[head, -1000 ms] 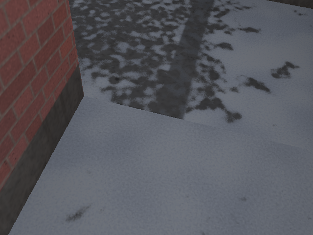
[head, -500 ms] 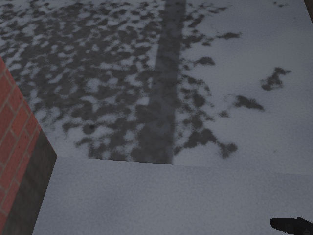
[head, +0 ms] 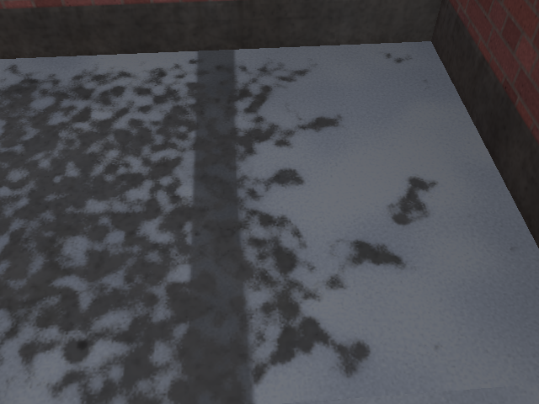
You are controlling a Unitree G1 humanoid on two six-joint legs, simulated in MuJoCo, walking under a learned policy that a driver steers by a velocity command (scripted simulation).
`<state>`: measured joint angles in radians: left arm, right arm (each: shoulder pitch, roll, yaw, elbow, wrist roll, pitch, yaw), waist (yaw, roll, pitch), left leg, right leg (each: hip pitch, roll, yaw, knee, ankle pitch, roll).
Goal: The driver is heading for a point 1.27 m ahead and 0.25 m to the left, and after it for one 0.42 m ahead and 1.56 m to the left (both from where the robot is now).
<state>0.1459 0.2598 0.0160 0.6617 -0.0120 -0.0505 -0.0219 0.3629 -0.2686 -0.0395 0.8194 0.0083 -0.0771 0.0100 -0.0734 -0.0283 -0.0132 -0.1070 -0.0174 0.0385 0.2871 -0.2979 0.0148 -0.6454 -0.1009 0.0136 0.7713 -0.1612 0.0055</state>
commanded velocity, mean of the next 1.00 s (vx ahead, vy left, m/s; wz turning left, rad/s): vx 0.50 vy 0.00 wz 0.33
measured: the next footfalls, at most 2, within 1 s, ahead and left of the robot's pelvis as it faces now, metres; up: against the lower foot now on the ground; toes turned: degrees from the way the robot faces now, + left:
right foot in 0.10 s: +0.21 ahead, -0.14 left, +0.02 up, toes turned -3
left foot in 0.64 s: +0.49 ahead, +0.14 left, +0.04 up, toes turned +18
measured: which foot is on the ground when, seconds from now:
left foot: down 0.00-0.10, up 0.12-0.62, down 0.64-1.00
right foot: up 0.00-0.08, down 0.10-0.64, up 0.66-1.00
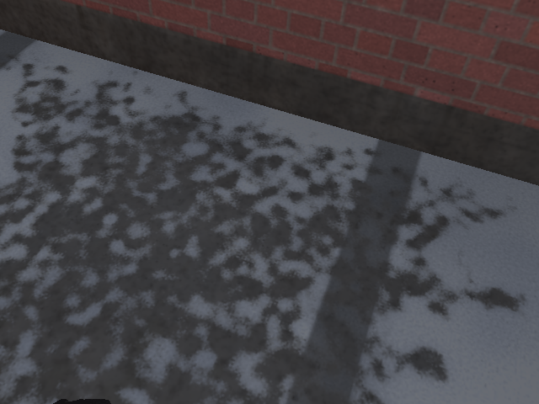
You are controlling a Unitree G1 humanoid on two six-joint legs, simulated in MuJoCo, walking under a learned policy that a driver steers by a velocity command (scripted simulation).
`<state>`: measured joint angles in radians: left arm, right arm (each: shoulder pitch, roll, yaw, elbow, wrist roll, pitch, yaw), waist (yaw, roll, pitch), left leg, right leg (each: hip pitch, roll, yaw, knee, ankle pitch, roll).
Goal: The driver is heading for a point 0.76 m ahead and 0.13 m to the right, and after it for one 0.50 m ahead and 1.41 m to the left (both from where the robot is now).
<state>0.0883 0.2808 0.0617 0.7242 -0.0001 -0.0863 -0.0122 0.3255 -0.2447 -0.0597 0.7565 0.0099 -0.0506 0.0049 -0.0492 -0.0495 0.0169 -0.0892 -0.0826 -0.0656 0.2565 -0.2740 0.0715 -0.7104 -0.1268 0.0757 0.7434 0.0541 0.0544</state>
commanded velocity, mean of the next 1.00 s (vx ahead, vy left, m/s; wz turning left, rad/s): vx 0.50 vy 0.00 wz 0.00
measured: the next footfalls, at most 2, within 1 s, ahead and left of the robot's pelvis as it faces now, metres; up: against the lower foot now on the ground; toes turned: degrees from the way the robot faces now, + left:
right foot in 0.20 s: +0.31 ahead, -0.16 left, +0.00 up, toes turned +0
left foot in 0.74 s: +0.62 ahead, +0.06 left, +0.00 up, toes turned +2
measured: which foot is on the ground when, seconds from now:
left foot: down 0.00-0.20, up 0.22-0.72, down 0.74-1.00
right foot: up 0.00-0.18, down 0.20-0.76, up 0.78-1.00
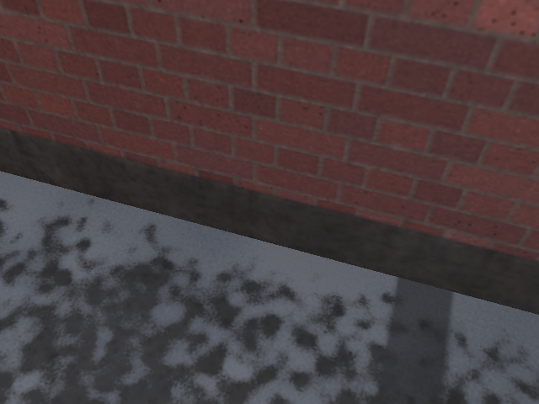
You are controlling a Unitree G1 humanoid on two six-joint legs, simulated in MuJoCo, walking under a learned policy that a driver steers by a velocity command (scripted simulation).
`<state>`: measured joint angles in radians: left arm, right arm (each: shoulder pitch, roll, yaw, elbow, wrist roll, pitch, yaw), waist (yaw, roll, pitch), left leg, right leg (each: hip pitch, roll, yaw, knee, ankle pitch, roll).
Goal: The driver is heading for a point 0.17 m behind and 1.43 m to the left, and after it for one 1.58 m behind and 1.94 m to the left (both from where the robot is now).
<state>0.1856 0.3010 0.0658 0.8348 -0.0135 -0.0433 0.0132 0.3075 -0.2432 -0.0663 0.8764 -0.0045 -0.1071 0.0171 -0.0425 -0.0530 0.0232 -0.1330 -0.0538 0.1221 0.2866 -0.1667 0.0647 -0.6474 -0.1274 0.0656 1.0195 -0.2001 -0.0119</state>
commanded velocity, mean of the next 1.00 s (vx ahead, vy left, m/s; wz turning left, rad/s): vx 0.41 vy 0.08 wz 0.45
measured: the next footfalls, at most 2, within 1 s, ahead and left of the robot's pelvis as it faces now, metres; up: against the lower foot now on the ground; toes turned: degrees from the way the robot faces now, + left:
right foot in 0.26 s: +0.32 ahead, -0.16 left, +0.00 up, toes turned +5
left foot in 0.76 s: +0.51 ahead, +0.19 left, +0.00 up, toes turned +23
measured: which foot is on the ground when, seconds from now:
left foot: down 0.00-0.26, up 0.28-0.74, down 0.76-1.00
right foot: up 0.00-0.24, down 0.26-0.78, up 0.80-1.00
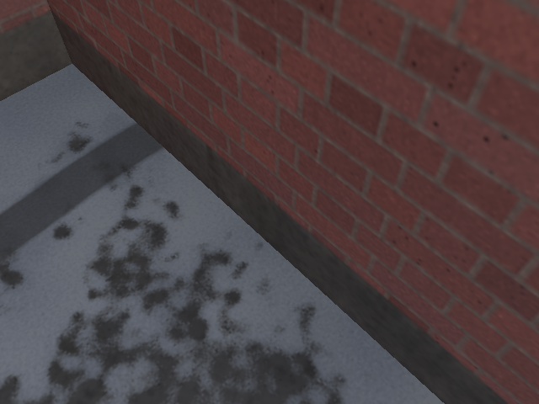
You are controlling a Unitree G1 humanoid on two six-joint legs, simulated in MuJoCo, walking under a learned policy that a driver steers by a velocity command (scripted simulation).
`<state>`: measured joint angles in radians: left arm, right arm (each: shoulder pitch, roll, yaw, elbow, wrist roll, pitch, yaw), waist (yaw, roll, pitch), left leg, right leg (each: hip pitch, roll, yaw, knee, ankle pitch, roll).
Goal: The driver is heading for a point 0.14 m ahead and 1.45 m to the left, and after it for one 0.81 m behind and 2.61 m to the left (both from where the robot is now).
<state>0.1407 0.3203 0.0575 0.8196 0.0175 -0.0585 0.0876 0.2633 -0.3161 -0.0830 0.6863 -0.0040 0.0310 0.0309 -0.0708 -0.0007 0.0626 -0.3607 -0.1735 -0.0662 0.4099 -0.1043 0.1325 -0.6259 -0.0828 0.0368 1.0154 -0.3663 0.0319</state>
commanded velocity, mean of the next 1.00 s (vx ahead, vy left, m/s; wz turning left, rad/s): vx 0.42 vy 0.17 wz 0.60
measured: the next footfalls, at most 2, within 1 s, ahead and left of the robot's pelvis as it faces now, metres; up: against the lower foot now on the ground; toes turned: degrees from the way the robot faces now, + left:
right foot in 0.16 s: +0.21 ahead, -0.12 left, +0.00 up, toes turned +8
left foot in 0.54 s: +0.30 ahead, +0.29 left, +0.00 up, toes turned +16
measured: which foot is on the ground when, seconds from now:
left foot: down 0.00-0.16, up 0.18-0.52, down 0.54-1.00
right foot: up 0.00-0.14, down 0.16-0.54, up 0.56-0.96, down 0.98-1.00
